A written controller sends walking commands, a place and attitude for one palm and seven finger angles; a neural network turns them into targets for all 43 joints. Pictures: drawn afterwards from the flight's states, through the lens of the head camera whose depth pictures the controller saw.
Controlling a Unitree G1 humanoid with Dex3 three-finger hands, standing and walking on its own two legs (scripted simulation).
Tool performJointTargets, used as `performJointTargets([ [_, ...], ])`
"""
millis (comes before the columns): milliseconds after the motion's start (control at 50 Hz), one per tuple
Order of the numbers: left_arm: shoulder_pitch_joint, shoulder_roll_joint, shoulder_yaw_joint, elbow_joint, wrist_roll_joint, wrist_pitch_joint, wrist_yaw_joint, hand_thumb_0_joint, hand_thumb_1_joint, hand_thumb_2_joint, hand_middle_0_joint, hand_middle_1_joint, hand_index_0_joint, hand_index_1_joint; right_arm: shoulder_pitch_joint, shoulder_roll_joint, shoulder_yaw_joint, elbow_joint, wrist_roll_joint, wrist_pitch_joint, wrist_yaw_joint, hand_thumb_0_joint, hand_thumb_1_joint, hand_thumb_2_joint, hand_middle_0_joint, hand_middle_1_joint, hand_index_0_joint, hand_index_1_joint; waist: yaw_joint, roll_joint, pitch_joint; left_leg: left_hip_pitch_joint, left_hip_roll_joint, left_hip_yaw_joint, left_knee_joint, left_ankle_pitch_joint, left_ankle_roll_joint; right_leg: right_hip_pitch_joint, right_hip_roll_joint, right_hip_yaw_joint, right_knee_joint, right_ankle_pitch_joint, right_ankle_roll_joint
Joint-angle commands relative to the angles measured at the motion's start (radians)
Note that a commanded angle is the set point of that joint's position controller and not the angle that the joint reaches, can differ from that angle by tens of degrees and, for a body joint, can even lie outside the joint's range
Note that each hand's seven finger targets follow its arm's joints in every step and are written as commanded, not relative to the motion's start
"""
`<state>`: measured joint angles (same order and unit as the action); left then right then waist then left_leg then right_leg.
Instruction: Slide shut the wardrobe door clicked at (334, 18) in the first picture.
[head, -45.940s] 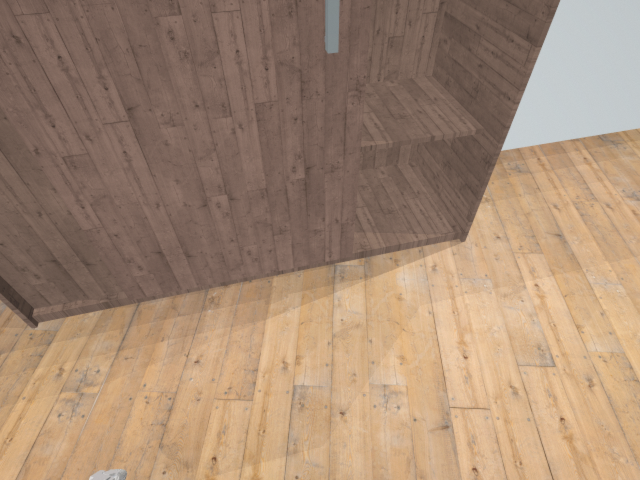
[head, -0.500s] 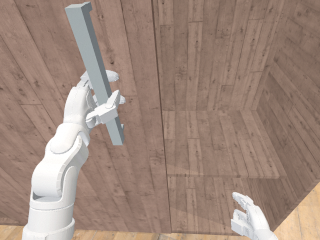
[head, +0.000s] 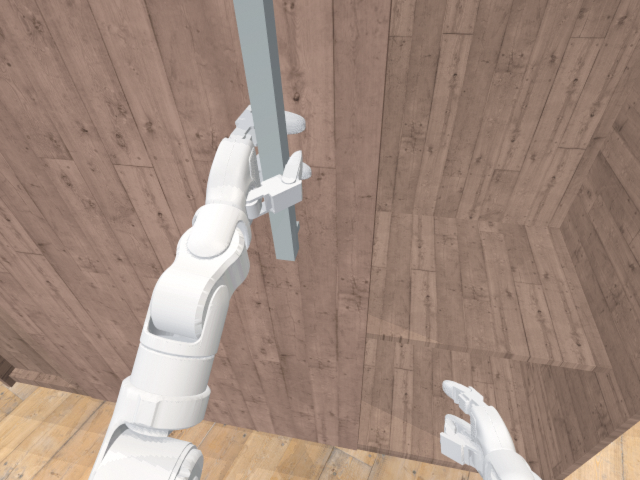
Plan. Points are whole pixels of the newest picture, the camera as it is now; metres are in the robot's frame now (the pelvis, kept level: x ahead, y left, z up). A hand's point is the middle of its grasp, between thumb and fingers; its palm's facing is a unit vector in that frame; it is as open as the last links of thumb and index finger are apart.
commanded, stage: tug the door sideways, standing still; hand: left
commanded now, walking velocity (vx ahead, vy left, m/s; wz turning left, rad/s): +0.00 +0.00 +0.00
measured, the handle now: (279, 142) +0.39 +0.10 +0.27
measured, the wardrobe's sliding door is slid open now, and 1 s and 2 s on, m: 0.49 0.44 0.18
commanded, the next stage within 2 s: step sideways, sliding the door along in 0.14 s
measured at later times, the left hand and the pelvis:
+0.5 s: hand (297, 192) +0.35 +0.07 +0.23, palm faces +0.05 -0.99 -0.13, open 6.5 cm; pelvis -0.02 -0.02 -0.01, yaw -6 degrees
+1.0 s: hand (345, 193) +0.35 +0.02 +0.23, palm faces +0.18 -0.98 -0.07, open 6.7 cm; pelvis -0.01 -0.13 -0.02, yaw +1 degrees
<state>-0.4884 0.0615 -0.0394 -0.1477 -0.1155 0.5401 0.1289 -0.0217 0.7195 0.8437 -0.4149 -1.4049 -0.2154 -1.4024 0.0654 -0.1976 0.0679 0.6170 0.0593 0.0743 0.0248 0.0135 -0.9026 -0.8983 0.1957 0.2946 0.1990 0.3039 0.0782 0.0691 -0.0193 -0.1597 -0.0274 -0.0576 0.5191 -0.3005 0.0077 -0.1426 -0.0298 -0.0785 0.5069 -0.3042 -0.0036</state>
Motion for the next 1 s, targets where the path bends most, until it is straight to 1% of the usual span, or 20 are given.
performJointTargets([
  [0, -0.571, -0.123, -0.235, -0.226, -0.037, -0.127, -0.075, 0.0, 0.9, 0.9, -0.45, -1.4, -0.45, -1.4, -0.181, -0.087, -0.038, -0.157, 0.002, -0.065, 0.002, 0.0, -0.9, -0.9, 0.2, 0.3, 0.2, 0.3, -0.111, -0.031, -0.267, 0.175, 0.024, -0.022, -0.064, 0.313, 0.011, -0.041, 0.048, -0.002, -0.036, 0.304, -0.041],
  [220, -0.691, -0.106, -0.211, -0.112, -0.027, -0.171, -0.045, 0.0, 0.9, 0.9, -0.45, -1.4, -0.45, -1.4, -0.15, -0.091, -0.046, -0.114, 0.004, -0.092, 0.002, 0.0, -0.9, -0.9, 0.2, 0.3, 0.2, 0.3, -0.118, -0.05, -0.26, 0.161, 0.024, -0.026, -0.098, 0.236, -0.002, -0.053, 0.05, -0.004, -0.058, 0.236, -0.038],
  [240, -0.663, 0.362, 0.153, -0.207, 0.005, -0.398, 0.002, 0.0, 0.9, 0.9, -0.45, -1.4, -0.45, -1.4, -0.063, -0.13, -0.052, -0.16, -0.028, -0.084, -0.034, 0.0, -0.9, -0.9, 0.2, 0.3, 0.2, 0.3, -0.088, 0.028, -0.111, -0.046, 0.105, -0.048, -0.156, 0.025, 0.049, -0.051, 0.0, 0.075, -0.031, 0.107, -0.017],
  [280, -0.514, 0.163, -0.005, -0.121, 0.025, -0.533, -0.026, 0.0, 0.9, 0.9, -0.45, -1.4, -0.45, -1.4, -0.092, -0.098, -0.06, -0.121, -0.039, -0.087, -0.053, 0.0, -0.9, -0.9, 0.2, 0.3, 0.2, 0.3, -0.077, -0.109, -0.114, -0.044, 0.127, -0.066, -0.182, -0.094, 0.061, -0.085, 0.024, 0.067, -0.054, 0.018, -0.001],
  [360, -0.542, 0.2, 0.016, -0.223, 0.037, -0.638, -0.031, 0.0, 0.9, 0.9, -0.45, -1.4, -0.45, -1.4, -0.097, -0.102, -0.085, -0.131, -0.033, -0.092, -0.079, 0.0, -0.9, -0.9, 0.2, 0.3, 0.2, 0.3, -0.093, 0.072, -0.234, 0.106, 0.265, -0.174, -0.183, -0.053, 0.121, -0.191, 0.064, 0.049, 0.168, -0.004, -0.001],
  [440, -0.512, 0.192, -0.013, -0.26, 0.043, -0.658, -0.035, 0.0, 0.9, 0.9, -0.45, -1.4, -0.45, -1.4, -0.087, -0.098, -0.09, -0.134, -0.033, -0.092, -0.068, 0.0, -0.9, -0.9, 0.2, 0.3, 0.2, 0.3, -0.096, 0.12, -0.252, 0.209, 0.305, -0.157, -0.058, 0.357, 0.155, -0.209, 0.056, 0.051, 0.134, -0.095, -0.017],
  [500, -0.494, 0.147, -0.05, -0.252, 0.062, -0.667, -0.055, 0.0, 0.9, 0.9, -0.45, -1.4, -0.45, -1.4, -0.088, -0.086, -0.095, -0.151, -0.027, -0.092, -0.056, 0.0, -0.9, -0.9, 0.2, 0.3, 0.2, 0.3, -0.086, -0.043, -0.268, 0.11, 0.187, 0.025, 0.134, 0.393, 0.078, -0.005, 0.024, 0.098, -0.115, 0.208, -0.04],
  [540, -0.502, 0.191, -0.042, -0.177, 0.046, -0.668, -0.046, 0.0, 0.9, 0.9, -0.45, -1.4, -0.45, -1.4, -0.069, -0.074, -0.127, -0.13, -0.004, -0.097, -0.055, 0.0, -0.9, -0.9, 0.2, 0.3, 0.2, 0.3, -0.069, -0.403, -0.243, -0.126, 0.033, 0.076, 0.342, 0.136, 0.017, 0.12, -0.16, 0.352, -0.154, 0.465, -0.147],
  [580, -0.48, 0.082, -0.107, -0.222, 0.07, -0.683, -0.061, 0.0, 0.9, 0.9, -0.45, -1.4, -0.45, -1.4, -0.094, -0.039, -0.105, -0.137, -0.015, -0.1, -0.052, 0.0, -0.9, -0.9, 0.2, 0.3, 0.2, 0.3, -0.071, -0.28, -0.193, -0.208, 0.019, 0.057, 0.344, -0.169, 0.031, 0.14, -0.193, 0.359, -0.078, 0.686, -0.172],
  [620, -0.498, 0.011, -0.181, -0.272, 0.072, -0.704, -0.064, 0.0, 0.9, 0.9, -0.45, -1.4, -0.45, -1.4, -0.085, -0.032, -0.094, -0.135, -0.02, -0.103, -0.048, 0.0, -0.9, -0.9, 0.2, 0.3, 0.2, 0.3, -0.107, -0.15, -0.251, -0.02, 0.029, 0.081, 0.099, 0.012, 0.038, 0.057, -0.14, 0.235, 0.032, 0.671, -0.14],
  [640, -0.513, 0.015, -0.194, -0.287, 0.059, -0.712, -0.057, 0.0, 0.9, 0.9, -0.45, -1.4, -0.45, -1.4, -0.071, -0.047, -0.108, -0.127, -0.016, -0.104, -0.047, 0.0, -0.9, -0.9, 0.2, 0.3, 0.2, 0.3, -0.127, -0.072, -0.3, 0.182, 0.061, 0.075, -0.062, 0.216, 0.047, -0.059, -0.105, 0.171, 0.159, 0.603, -0.102],
  [660, -0.498, -0.026, -0.227, -0.296, 0.052, -0.717, -0.063, 0.0, 0.9, 0.9, -0.45, -1.4, -0.45, -1.4, -0.07, -0.082, -0.123, -0.139, -0.02, -0.104, -0.036, 0.0, -0.9, -0.9, 0.2, 0.3, 0.2, 0.3, -0.14, 0.078, -0.314, 0.387, 0.23, -0.103, -0.125, 0.397, 0.116, -0.269, -0.004, 0.086, 0.34, 0.362, -0.047],
  [680, -0.526, -0.061, -0.262, -0.301, 0.037, -0.723, -0.072, 0.0, 0.9, 0.9, -0.45, -1.4, -0.45, -1.4, -0.067, -0.089, -0.126, -0.146, -0.015, -0.091, -0.018, 0.0, -0.9, -0.9, 0.2, 0.3, 0.2, 0.3, -0.144, 0.208, -0.304, 0.46, 0.42, -0.328, -0.139, 0.576, 0.204, -0.43, 0.036, 0.102, 0.512, -0.152, -0.03],
  [720, -0.552, 0.042, -0.171, -0.346, 0.046, -0.719, -0.079, 0.0, 0.9, 0.9, -0.45, -1.4, -0.45, -1.4, -0.084, -0.08, -0.133, -0.15, -0.015, -0.077, -0.003, 0.0, -0.9, -0.9, 0.2, 0.3, 0.2, 0.3, -0.122, 0.104, -0.21, 0.446, 0.468, -0.316, -0.03, 0.763, 0.265, -0.521, -0.029, 0.217, 0.53, -0.241, -0.039],
  [760, -0.514, 0.018, -0.188, -0.321, 0.055, -0.714, -0.087, 0.0, 0.9, 0.9, -0.45, -1.4, -0.45, -1.4, -0.082, -0.092, -0.133, -0.148, -0.014, -0.069, 0.005, 0.0, -0.9, -0.9, 0.2, 0.3, 0.2, 0.3, -0.112, 0.05, -0.219, 0.326, 0.444, -0.255, -0.001, 0.692, 0.235, -0.388, -0.035, 0.209, 0.406, -0.212, -0.04],
  [820, -0.54, -0.008, -0.208, -0.281, 0.073, -0.709, -0.102, 0.0, 0.9, 0.9, -0.45, -1.4, -0.45, -1.4, -0.093, -0.113, -0.144, -0.179, -0.004, -0.073, 0.01, 0.0, -0.9, -0.9, 0.2, 0.3, 0.2, 0.3, -0.106, 0.077, -0.269, 0.105, 0.323, -0.018, 0.036, 0.47, 0.126, -0.036, 0.059, 0.026, 0.213, -0.016, -0.009],
  [860, -0.536, -0.021, -0.224, -0.24, 0.07, -0.693, -0.105, 0.0, 0.9, 0.9, -0.45, -1.4, -0.45, -1.4, -0.118, -0.113, -0.138, -0.185, 0.003, -0.076, 0.006, 0.0, -0.9, -0.9, 0.2, 0.3, 0.2, 0.3, -0.1, 0.095, -0.204, -0.049, 0.288, 0.007, 0.041, 0.249, 0.095, 0.036, 0.074, 0.003, 0.17, 0.028, 0.0],
  [900, -0.526, -0.007, -0.217, -0.229, 0.078, -0.682, -0.097, 0.0, 0.9, 0.9, -0.45, -1.4, -0.45, -1.4, -0.12, -0.09, -0.136, -0.179, 0.01, -0.078, 0.0, 0.0, -0.9, -0.9, 0.2, 0.3, 0.2, 0.3, -0.089, -0.032, -0.16, -0.084, 0.163, 0.068, 0.207, 0.127, 0.044, 0.007, 0.013, 0.12, -0.011, 0.212, -0.041],
  [940, -0.506, 0.062, -0.185, -0.239, 0.073, -0.668, -0.072, 0.0, 0.9, 0.9, -0.45, -1.4, -0.45, -1.4, -0.091, -0.065, -0.145, -0.142, 0.016, -0.082, -0.01, 0.0, -0.9, -0.9, 0.2, 0.3, 0.2, 0.3, -0.105, -0.325, -0.204, -0.11, 0.018, 0.084, 0.344, 0.053, -0.023, 0.034, -0.153, 0.392, -0.086, 0.579, -0.153],
  [980, -0.502, 0.007, -0.22, -0.306, 0.078, -0.679, -0.074, 0.0, 0.9, 0.9, -0.45, -1.4, -0.45, -1.4, -0.1, -0.046, -0.134, -0.128, -0.003, -0.08, -0.015, 0.0, -0.9, -0.9, 0.2, 0.3, 0.2, 0.3, -0.124, -0.224, -0.227, -0.011, 0.062, 0.077, 0.124, -0.021, -0.002, -0.001, -0.149, 0.317, 0.007, 0.66, -0.141],
])
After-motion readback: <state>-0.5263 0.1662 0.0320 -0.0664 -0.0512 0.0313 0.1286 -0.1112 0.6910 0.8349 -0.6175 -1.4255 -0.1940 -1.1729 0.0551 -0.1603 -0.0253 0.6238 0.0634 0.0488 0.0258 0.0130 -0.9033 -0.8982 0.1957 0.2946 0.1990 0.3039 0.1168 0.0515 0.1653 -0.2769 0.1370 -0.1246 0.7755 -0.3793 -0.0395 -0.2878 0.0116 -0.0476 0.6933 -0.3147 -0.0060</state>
